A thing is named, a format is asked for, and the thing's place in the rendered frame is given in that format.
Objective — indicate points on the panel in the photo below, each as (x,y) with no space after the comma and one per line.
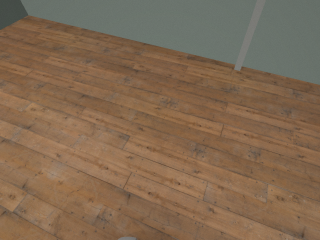
(249,34)

